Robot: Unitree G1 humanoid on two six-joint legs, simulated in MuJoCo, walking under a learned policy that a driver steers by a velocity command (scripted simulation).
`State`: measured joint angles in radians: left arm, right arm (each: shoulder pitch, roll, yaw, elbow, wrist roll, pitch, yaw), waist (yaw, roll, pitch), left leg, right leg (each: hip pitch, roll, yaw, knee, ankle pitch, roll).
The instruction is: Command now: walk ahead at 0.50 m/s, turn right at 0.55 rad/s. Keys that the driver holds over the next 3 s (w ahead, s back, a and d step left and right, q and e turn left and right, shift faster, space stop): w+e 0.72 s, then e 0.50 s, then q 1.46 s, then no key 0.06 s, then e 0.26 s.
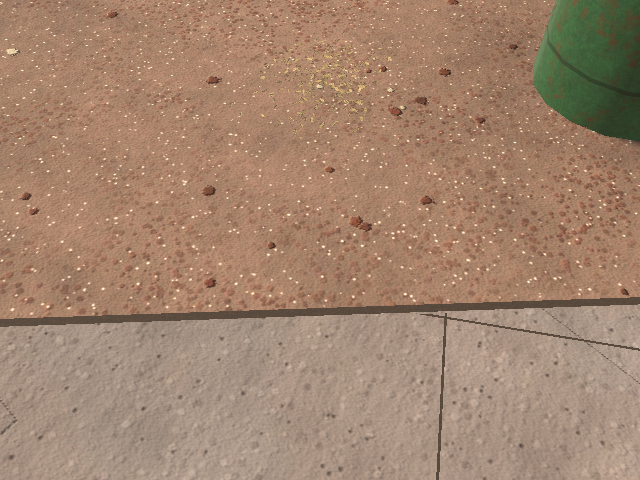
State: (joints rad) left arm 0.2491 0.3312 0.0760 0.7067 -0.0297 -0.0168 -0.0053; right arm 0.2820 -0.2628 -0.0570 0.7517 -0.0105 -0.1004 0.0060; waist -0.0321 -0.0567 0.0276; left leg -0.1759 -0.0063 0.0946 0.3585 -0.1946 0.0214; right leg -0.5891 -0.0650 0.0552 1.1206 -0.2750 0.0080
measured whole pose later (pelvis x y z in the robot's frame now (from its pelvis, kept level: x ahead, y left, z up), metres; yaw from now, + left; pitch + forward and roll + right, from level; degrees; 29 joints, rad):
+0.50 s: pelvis +0.26 -0.09 +0.00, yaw -18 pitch +1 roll +1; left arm 0.30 0.29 0.06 0.67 -0.01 -0.04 -0.02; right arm 0.15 -0.32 -0.05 0.71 -0.01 -0.11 0.00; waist 0.03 0.03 0.06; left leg -0.58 0.10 -0.07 1.07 -0.29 -0.04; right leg -0.25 0.11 0.05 0.40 -0.16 -0.11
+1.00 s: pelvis +0.51 -0.12 +0.00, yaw -36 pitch +1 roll +1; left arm 0.24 0.34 0.08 0.64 -0.02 0.05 0.03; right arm 0.13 -0.26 -0.05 0.72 -0.02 -0.06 0.00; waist 0.00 -0.04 0.09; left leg -0.29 0.00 0.09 0.42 -0.15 0.03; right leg -0.57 -0.02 0.04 1.10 -0.42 0.07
